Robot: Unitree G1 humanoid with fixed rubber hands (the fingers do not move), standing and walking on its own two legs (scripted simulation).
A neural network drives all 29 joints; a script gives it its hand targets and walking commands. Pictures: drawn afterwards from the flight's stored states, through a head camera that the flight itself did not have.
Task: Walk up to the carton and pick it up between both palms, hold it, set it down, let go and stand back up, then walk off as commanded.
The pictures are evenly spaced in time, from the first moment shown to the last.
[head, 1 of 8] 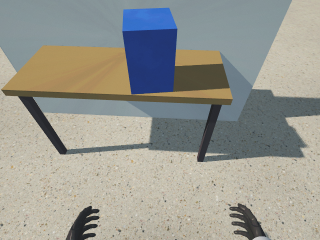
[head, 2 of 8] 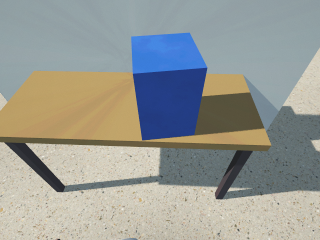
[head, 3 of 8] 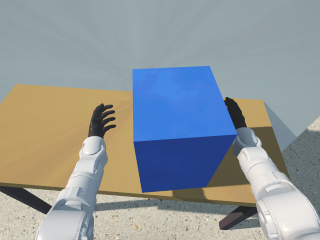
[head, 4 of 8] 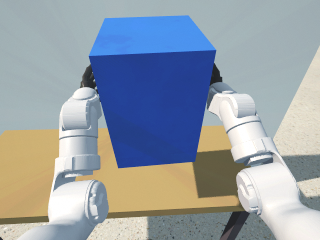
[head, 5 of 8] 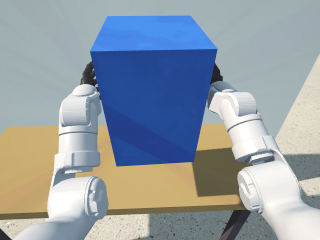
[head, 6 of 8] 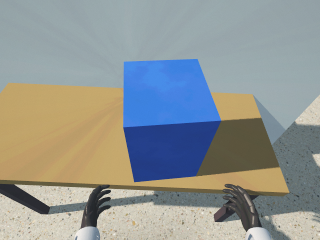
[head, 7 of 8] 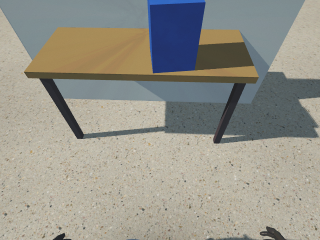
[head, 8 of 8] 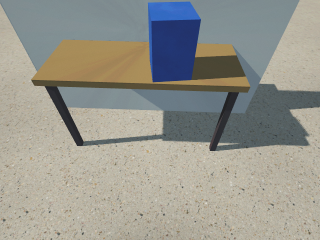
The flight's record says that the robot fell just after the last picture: no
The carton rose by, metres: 0.25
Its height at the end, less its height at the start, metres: +0.00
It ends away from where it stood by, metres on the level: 0.01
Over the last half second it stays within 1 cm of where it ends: yes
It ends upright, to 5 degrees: yes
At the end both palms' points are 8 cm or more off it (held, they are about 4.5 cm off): yes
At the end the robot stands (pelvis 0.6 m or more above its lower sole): yes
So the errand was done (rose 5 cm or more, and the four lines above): yes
